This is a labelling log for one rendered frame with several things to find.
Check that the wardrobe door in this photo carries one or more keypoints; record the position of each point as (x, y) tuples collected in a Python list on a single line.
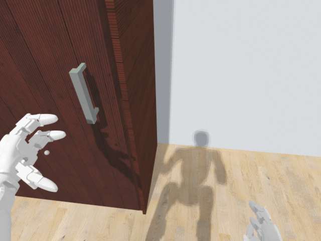
[(40, 42)]

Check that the robot right hand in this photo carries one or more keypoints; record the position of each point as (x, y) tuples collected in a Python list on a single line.
[(266, 230)]

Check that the robot left hand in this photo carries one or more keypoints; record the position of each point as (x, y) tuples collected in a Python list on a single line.
[(13, 148)]

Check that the handle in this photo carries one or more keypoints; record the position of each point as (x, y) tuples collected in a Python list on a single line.
[(83, 94)]

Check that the robot left forearm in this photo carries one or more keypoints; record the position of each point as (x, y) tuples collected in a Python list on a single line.
[(8, 188)]

